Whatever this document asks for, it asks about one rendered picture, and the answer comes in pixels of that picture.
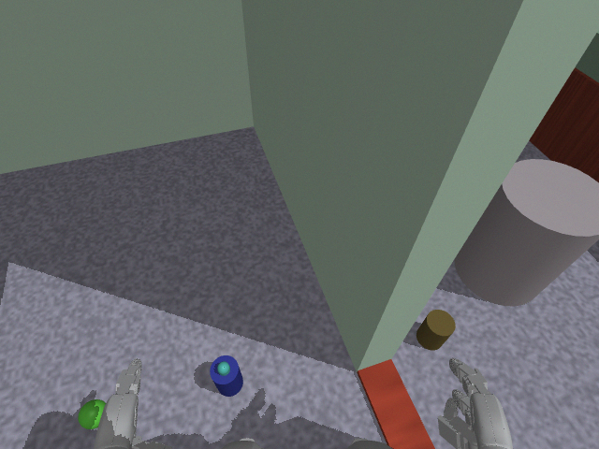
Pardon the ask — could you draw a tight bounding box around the left robot hand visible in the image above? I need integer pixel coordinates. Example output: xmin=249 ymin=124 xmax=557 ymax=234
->
xmin=94 ymin=358 xmax=172 ymax=449

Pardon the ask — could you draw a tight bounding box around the bed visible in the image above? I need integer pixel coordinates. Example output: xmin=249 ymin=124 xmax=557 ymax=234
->
xmin=529 ymin=30 xmax=599 ymax=182

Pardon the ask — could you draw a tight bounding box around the right robot hand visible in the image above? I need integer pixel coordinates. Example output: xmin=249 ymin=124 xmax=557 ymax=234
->
xmin=438 ymin=358 xmax=513 ymax=449

